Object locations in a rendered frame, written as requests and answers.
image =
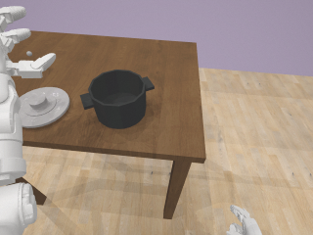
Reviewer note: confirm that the left robot upper arm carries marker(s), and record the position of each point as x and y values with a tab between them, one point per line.
18	208

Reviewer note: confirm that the knob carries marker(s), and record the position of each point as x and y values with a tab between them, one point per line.
37	101

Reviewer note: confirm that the robot left forearm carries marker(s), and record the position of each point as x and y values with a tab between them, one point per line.
12	165

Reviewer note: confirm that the robot left hand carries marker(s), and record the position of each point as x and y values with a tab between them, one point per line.
8	39

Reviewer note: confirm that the robot right hand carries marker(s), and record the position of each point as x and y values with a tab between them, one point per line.
249	225

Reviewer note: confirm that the pot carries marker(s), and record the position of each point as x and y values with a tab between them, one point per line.
118	98

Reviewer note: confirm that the table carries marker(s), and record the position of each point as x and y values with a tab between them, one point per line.
172	127

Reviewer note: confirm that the lid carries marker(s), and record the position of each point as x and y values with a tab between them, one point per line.
57	104

